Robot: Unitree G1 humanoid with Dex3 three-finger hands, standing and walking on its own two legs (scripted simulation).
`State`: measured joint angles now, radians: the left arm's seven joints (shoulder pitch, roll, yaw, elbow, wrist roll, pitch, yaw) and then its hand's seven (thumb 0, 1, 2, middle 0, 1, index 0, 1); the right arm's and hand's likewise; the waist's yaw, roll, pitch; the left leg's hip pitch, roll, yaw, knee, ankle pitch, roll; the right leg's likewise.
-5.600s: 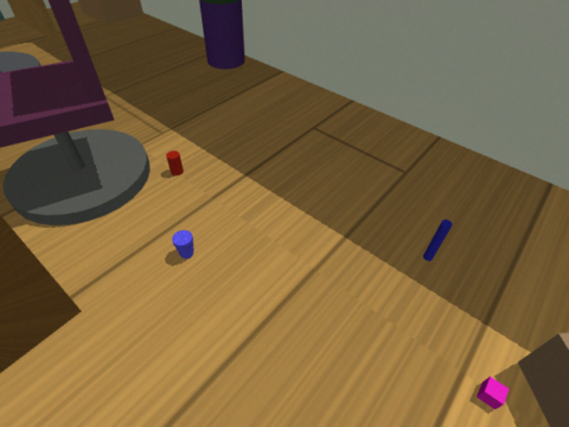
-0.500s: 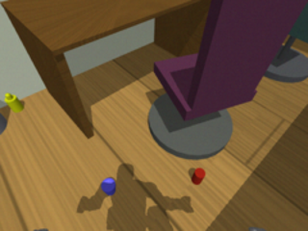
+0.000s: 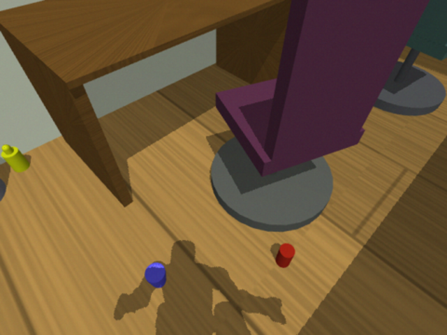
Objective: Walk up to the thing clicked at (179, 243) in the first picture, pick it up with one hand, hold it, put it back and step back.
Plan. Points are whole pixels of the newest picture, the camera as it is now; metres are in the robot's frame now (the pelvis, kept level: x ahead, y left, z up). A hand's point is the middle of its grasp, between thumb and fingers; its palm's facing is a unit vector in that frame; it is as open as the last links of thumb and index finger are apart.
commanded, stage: walk up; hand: left
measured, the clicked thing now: (157, 277) +0.46 +0.27 -0.72
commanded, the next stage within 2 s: stand in 0.12 s
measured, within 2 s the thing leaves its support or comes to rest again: neither
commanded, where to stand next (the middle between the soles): +0.09 +0.02 m, yaw +2 degrees
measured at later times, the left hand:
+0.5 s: hand out of the picture +0.11 +0.24 -0.15, palm faces -0.02 -0.94 -0.33, open 7.4 cm
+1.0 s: hand out of the picture +0.08 +0.24 -0.15, palm faces -0.01 -0.94 -0.35, open 7.4 cm
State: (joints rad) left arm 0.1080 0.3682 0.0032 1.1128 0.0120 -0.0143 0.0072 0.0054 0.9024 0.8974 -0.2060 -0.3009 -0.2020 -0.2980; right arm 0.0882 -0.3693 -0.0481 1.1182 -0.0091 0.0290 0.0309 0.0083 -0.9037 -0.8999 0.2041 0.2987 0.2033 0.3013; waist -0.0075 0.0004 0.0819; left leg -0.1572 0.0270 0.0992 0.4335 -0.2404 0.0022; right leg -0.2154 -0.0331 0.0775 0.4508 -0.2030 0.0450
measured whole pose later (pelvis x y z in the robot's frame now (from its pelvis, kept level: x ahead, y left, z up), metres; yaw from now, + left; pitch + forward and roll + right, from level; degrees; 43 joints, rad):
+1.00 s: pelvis +0.01 -0.01 +0.01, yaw +1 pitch -2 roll +0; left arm 0.10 0.36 0.00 1.13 0.01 -0.01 0.00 0.01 0.90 0.90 -0.20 -0.30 -0.20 -0.30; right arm 0.09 -0.34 -0.02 1.16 -0.01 0.00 0.02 0.01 -0.90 -0.90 0.20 0.30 0.20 0.30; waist -0.01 0.00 0.05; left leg -0.08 0.04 0.07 0.31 -0.18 -0.02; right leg -0.13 -0.02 0.04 0.33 -0.15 0.03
